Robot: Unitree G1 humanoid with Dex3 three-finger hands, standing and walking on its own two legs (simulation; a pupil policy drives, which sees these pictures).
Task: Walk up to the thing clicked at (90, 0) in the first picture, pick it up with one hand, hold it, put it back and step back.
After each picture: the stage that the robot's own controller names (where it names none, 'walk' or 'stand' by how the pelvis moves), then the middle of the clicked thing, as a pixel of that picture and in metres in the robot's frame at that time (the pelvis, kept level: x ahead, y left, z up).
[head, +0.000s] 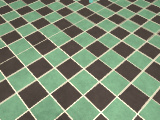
stand; out of the picture +2.39 -0.12 -0.72
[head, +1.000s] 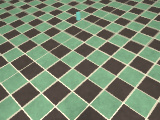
walk; (78, 16) +2.23 +0.22 -0.70
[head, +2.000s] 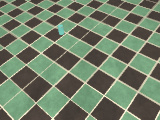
walk; (61, 29) +1.55 +0.40 -0.72
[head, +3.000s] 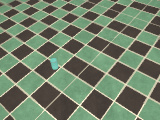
walk; (54, 63) +1.06 +0.36 -0.72
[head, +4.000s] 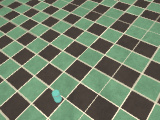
walk; (56, 96) +0.67 +0.30 -0.72
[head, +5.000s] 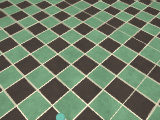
walk; out of the picture +0.46 +0.19 -0.71
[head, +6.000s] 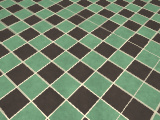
stand; out of the picture +0.37 +0.18 -0.72
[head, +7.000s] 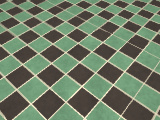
stand; out of the picture +0.35 +0.18 -0.72
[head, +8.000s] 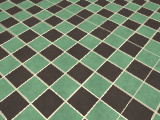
stand; out of the picture +0.35 +0.19 -0.73
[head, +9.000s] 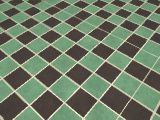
stand; out of the picture +0.35 +0.20 -0.73
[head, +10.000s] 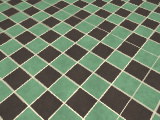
go down; out of the picture +0.34 +0.20 -0.73
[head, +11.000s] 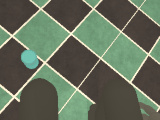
go down; (30, 59) +0.43 +0.21 -0.35
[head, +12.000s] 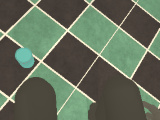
approach; (25, 58) +0.43 +0.22 -0.31
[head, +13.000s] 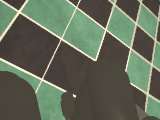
close in; out of the picture +0.42 +0.26 -0.23
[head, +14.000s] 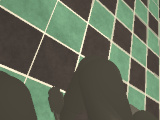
close; out of the picture +0.42 +0.27 -0.23
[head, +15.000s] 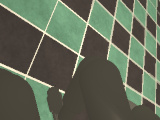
lift; out of the picture +0.39 +0.24 -0.23
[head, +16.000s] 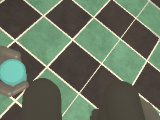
lift; (14, 75) +0.32 +0.24 -0.07
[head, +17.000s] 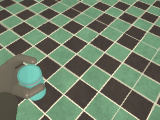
hold; (33, 83) +0.33 +0.17 +0.06
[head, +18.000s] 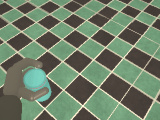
hold; (38, 85) +0.32 +0.16 +0.02
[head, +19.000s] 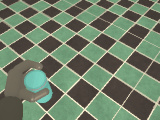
hold; (39, 87) +0.32 +0.16 +0.02
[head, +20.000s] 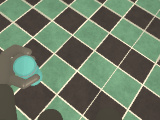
crouch; (29, 71) +0.38 +0.18 -0.05
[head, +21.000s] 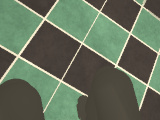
lower; out of the picture +0.44 +0.24 -0.14
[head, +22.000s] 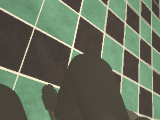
lower; out of the picture +0.43 +0.26 -0.23
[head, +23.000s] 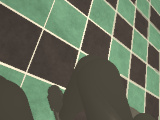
lower; out of the picture +0.41 +0.27 -0.23
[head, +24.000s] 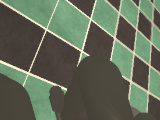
lower; out of the picture +0.41 +0.27 -0.22
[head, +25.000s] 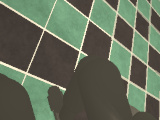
lower; out of the picture +0.41 +0.28 -0.23
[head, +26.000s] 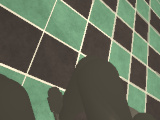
open; out of the picture +0.41 +0.25 -0.23
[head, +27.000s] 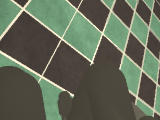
stand; out of the picture +0.40 +0.23 -0.24
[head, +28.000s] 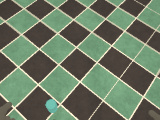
stand; (51, 106) +0.37 +0.16 -0.57
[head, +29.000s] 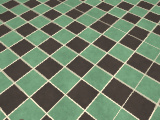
stand; out of the picture +0.36 +0.16 -0.66
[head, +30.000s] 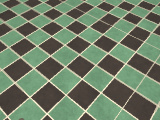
stand; out of the picture +0.35 +0.16 -0.67
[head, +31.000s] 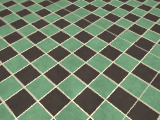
stand; out of the picture +0.37 +0.14 -0.72
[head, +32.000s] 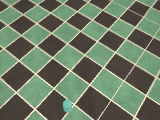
walk; (67, 106) +0.43 +0.08 -0.70
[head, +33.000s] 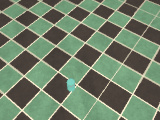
walk; (71, 85) +0.63 +0.11 -0.70
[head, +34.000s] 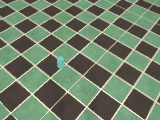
walk; (60, 62) +0.96 +0.19 -0.70
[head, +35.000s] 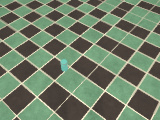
stand; (64, 65) +0.98 +0.18 -0.71
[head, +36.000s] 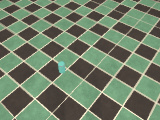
stand; (61, 67) +0.98 +0.21 -0.73
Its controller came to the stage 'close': yes
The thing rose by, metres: 0.72
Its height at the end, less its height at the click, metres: +0.00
